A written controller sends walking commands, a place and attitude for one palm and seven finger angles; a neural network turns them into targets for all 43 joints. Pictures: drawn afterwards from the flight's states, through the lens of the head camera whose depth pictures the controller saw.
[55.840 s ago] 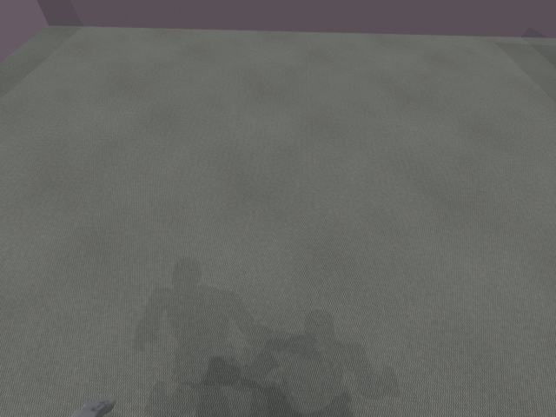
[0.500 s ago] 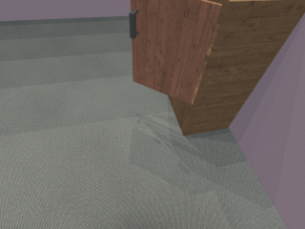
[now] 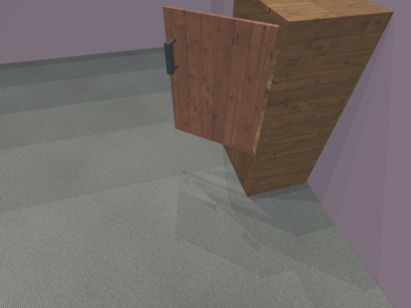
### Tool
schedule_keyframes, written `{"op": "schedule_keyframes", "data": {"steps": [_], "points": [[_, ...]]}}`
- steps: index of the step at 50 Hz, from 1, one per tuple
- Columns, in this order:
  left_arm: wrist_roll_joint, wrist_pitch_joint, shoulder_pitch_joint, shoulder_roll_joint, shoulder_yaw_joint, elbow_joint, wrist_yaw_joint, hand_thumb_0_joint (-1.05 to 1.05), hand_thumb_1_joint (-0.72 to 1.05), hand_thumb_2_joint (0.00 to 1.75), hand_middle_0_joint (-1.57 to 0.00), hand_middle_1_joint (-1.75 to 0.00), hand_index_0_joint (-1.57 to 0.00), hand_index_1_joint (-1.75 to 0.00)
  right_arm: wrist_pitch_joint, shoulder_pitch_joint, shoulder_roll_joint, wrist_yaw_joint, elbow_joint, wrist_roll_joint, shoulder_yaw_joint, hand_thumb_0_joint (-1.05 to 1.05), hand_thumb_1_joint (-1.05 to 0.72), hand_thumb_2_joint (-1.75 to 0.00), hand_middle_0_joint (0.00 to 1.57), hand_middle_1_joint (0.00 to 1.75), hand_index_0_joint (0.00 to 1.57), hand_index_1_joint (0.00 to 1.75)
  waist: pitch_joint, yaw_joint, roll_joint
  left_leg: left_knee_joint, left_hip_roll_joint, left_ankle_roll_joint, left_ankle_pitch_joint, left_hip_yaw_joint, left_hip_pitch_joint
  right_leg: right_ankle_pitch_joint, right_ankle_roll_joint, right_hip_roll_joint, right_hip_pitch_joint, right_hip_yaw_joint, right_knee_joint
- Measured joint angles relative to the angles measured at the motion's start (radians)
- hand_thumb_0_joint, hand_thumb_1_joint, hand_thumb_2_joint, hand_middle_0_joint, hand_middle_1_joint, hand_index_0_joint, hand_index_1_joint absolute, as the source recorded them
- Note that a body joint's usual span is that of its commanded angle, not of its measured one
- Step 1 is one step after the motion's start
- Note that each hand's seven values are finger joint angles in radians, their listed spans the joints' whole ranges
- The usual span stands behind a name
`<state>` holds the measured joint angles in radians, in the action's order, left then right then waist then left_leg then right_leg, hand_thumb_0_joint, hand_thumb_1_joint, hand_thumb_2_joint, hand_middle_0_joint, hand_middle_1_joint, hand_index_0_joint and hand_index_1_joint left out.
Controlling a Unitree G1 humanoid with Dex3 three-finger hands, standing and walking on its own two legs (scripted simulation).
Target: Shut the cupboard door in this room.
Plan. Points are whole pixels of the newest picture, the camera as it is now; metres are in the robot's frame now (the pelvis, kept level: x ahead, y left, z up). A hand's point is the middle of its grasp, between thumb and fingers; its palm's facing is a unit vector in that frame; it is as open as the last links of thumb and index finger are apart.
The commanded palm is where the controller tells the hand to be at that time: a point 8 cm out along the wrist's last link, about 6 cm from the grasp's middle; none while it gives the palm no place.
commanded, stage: let the arm hang, fingers relaxed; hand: left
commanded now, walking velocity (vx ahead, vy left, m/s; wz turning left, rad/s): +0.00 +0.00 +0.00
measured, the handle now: (172, 56) +1.01 +0.19 +0.01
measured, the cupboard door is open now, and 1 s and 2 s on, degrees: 49 49 49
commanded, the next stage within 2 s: look to check the result in 0.14 s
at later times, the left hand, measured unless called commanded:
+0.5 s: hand out of the picture -0.01 +0.16 -0.17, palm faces +0.05 -0.98 -0.21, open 7.3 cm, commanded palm none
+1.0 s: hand out of the picture +0.01 +0.16 -0.18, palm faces +0.12 -0.97 -0.21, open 7.3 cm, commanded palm none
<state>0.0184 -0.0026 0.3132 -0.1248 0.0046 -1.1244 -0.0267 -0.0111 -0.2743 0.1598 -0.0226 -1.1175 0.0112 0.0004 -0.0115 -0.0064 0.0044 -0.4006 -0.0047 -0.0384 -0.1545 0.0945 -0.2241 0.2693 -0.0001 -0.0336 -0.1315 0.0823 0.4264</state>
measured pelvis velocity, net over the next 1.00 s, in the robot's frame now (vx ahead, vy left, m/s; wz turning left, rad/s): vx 0.02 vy -0.02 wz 0.08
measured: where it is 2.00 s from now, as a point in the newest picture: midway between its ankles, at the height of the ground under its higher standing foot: outside the picture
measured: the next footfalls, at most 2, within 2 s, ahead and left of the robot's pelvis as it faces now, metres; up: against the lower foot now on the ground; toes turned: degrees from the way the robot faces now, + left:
right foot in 1.58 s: +0.10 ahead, -0.14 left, +0.00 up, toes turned +28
left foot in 2.00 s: -0.03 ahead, +0.08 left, +0.00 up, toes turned +50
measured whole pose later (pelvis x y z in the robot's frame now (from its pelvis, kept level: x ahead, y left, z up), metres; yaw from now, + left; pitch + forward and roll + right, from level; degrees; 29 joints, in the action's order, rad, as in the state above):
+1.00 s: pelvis +0.02 -0.02 -0.01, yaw +5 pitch -1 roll -1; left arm 0.02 0.01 0.28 -0.15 0.04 -1.08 -0.04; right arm -0.04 -0.26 0.17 -0.02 -1.10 0.01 0.02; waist -0.06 -0.01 0.01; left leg -0.58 0.01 0.00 -0.26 0.03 -0.29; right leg 0.35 0.03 -0.02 -0.10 0.17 0.48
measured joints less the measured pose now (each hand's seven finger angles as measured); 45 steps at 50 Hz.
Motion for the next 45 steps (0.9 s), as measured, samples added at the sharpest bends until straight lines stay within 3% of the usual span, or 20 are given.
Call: {"op": "schedule_keyframes", "data": {"steps": [17, 45], "points": [[-0.004, -0.005, -0.003, -0.013, 0.01, -0.014, -0.008, 0.0, 0.91, 0.9, -0.2, -0.3, -0.2, -0.3, 0.005, -0.02, -0.023, -0.006, -0.026, -0.001, -0.004, 0.0, -0.91, -0.89, 0.2, 0.3, 0.2, 0.3, -0.022, -0.004, 0.009, 0.001, 0.008, 0.013, -0.016, -0.011, 0.018, 0.008, 0.01, 0.011, 0.032, 0.01, -0.026], [-0.003, -0.004, -0.016, -0.023, 0.013, -0.006, -0.008, 0.0, 0.91, 0.9, -0.2, -0.3, -0.2, -0.3, 0.0, 0.027, 0.006, -0.007, -0.008, -0.002, 0.001, 0.0, -0.91, -0.89, 0.2, 0.3, 0.2, 0.3, -0.027, -0.002, -0.003, -0.017, 0.016, 0.03, -0.036, -0.038, 0.023, 0.026, 0.023, 0.021, 0.058, 0.035, -0.032]]}}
